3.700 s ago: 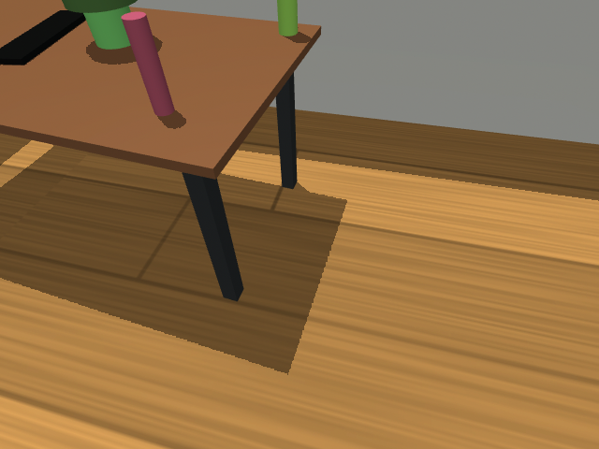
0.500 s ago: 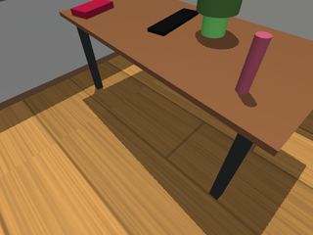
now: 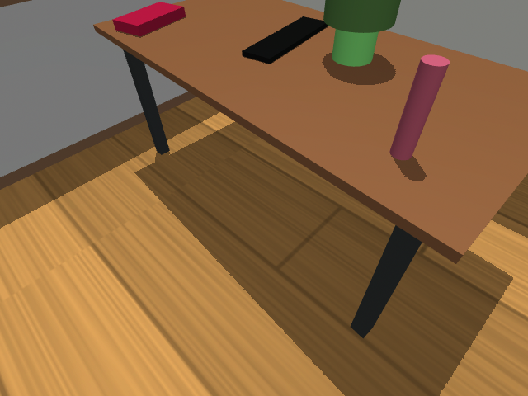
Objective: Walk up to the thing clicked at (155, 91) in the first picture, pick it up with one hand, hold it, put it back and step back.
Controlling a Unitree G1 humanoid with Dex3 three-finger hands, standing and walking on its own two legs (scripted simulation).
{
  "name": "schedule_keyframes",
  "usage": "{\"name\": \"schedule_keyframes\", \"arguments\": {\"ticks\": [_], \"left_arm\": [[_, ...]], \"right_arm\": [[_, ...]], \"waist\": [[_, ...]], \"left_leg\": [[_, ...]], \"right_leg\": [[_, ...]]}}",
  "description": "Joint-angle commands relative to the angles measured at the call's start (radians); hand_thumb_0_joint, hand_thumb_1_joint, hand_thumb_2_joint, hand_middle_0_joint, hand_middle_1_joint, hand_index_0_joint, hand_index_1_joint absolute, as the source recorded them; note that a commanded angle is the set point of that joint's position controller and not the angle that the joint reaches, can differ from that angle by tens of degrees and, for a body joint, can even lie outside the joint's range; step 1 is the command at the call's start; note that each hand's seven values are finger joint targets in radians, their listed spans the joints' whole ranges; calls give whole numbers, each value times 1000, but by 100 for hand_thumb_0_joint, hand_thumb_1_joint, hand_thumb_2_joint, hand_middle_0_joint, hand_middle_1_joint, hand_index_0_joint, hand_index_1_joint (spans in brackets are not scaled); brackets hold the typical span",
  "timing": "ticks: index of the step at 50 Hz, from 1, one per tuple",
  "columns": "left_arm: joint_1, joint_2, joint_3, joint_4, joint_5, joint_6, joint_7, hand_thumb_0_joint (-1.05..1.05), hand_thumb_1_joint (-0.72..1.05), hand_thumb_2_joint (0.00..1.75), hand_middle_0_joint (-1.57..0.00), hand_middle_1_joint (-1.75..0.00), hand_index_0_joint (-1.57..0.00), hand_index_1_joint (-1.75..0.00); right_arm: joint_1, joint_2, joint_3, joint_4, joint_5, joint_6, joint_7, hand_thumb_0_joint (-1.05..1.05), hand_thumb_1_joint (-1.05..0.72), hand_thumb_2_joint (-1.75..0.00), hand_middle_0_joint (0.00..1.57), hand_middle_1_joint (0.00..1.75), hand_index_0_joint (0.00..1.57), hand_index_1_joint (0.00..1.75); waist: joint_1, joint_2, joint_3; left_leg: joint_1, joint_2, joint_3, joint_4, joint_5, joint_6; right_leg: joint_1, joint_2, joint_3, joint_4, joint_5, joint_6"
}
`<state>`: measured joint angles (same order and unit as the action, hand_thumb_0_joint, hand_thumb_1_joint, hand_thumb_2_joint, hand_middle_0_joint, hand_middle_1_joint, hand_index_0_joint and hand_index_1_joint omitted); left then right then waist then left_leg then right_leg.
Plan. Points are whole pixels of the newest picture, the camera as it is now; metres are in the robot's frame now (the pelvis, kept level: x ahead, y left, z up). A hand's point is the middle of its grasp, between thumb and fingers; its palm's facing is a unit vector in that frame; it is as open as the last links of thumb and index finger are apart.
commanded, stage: stand
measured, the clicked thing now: (415, 112) +0.68 -0.31 +0.08
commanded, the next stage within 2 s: none
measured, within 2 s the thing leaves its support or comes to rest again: neither
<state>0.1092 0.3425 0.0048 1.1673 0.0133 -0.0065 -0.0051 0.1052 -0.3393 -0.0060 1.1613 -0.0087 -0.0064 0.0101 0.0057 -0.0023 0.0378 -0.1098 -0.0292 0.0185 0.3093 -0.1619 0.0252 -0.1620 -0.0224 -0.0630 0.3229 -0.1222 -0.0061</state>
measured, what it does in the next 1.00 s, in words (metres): stands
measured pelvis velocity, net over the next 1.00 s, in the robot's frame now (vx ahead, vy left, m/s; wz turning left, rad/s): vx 0.03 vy -0.02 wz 0.01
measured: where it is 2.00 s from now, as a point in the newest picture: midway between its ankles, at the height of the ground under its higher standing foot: outside the picture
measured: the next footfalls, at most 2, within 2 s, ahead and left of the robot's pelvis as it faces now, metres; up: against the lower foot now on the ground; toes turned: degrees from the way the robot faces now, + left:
none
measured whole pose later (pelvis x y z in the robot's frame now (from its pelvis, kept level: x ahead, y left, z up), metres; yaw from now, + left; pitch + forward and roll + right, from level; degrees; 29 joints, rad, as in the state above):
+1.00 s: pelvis +0.03 -0.02 +0.00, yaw +1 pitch -2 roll +0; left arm 0.09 0.34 0.00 1.16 0.01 -0.01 0.00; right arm 0.11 -0.35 0.01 1.14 -0.01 -0.01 0.00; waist 0.00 0.01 0.03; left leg -0.06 0.01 0.00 0.29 -0.20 -0.01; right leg -0.10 0.02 -0.08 0.29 -0.16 -0.04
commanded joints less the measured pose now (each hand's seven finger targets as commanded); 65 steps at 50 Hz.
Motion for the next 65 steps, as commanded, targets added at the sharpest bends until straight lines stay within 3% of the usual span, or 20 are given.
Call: {"name": "schedule_keyframes", "arguments": {"ticks": [1, 7, 11, 13, 28, 31, 33, 38, 46, 50, 56, 65], "left_arm": [[-29, 207, 28, -65, 4, -29, 10, 0, 90, 90, -20, -30, -20, -30], [-31, 203, 25, -70, -2, -35, 12, 0, 90, 90, -20, -30, -20, -30], [-43, 212, 28, -70, -5, -31, 11, 0, 90, 90, -20, -30, -20, -30], [-37, 208, 27, -72, -3, -32, 12, 0, 90, 90, -20, -30, -20, -30], [-61, 212, 32, -72, -4, -30, 14, 0, 90, 90, -20, -30, -20, -30], [-58, 208, 32, -67, -4, -28, 14, 0, 90, 90, -20, -30, -20, -30], [-53, 209, 32, -67, -3, -29, 15, 0, 90, 90, -20, -30, -20, -30], [-62, 211, 32, -70, -4, -30, 17, 0, 90, 90, -20, -30, -20, -30], [-58, 212, 36, -68, -6, -32, 15, 0, 90, 90, -20, -30, -20, -30], [-63, 216, 36, -70, -5, -29, 15, 0, 90, 90, -20, -30, -20, -30], [-61, 210, 35, -72, -5, -29, 15, 0, 90, 90, -20, -30, -20, -30], [-57, 215, 36, -70, -8, -30, 13, 0, 90, 90, -20, -30, -20, -30]], "right_arm": [[-58, -212, -30, -69, -2, -29, -14, 0, -90, -90, 20, 30, 20, 30], [-50, -217, -25, -67, 1, -36, -16, 0, -90, -90, 20, 30, 20, 30], [-29, -212, -20, -60, 1, -32, -17, 0, -90, -90, 20, 30, 20, 30], [-47, -219, -22, -68, 0, -32, -19, 0, -90, -90, 20, 30, 20, 30], [-37, -219, -15, -68, 0, -31, -26, 0, -90, -90, 20, 30, 20, 30], [-48, -219, -16, -71, 1, -30, -27, 0, -90, -90, 20, 30, 20, 30], [-49, -219, -18, -74, 2, -29, -27, 0, -90, -90, 20, 30, 20, 30], [-44, -217, -18, -77, 1, -26, -25, 0, -90, -90, 20, 30, 20, 30], [-33, -215, -16, -80, 1, -29, -26, 0, -90, -90, 20, 30, 20, 30], [-34, -208, -15, -83, 1, -26, -25, 0, -90, -90, 20, 30, 20, 30], [-26, -216, -15, -85, -1, -28, -27, 0, -90, -90, 20, 30, 20, 30], [-7, -210, -11, -85, 0, -26, -25, 0, -90, -90, 20, 30, 20, 30]], "waist": [[4, 8, -33], [0, 8, -65], [-8, 1, -41], [-2, 8, -72], [-7, 12, -84], [-2, 2, -79], [-2, 5, -88], [-4, 0, -71], [-5, 7, -79], [0, -2, -53], [-2, 18, -62], [-4, 8, -48]], "left_leg": [[-79, 153, -153, -94, -67, 4], [-24, 160, -142, -64, 94, 4], [-42, 155, -139, -78, 52, -3], [-15, 164, -137, -62, 102, -1], [2, 170, -126, -61, 173, -7], [11, 170, -128, -59, 157, -9], [22, 172, -125, -51, 178, -5], [3, 163, -125, -60, 118, -8], [18, 172, -123, -55, 167, -6], [0, 165, -126, -68, 92, -8], [-2, 171, -125, -60, 123, -5], [-11, 165, -124, -68, 82, -4]], "right_leg": [[46, -124, 141, -61, -71, -15], [79, -132, 137, -50, 66, -14], [71, -128, 138, -61, 22, -13], [88, -132, 134, -51, 63, -15], [123, -134, 130, -50, 156, -17], [111, -131, 127, -53, 133, -15], [117, -134, 130, -57, 169, -17], [110, -130, 128, -73, 119, -14], [131, -135, 133, -64, 188, -21], [104, -125, 130, -80, 83, -17], [114, -129, 138, -73, 131, -21], [110, -126, 139, -79, 91, -21]]}}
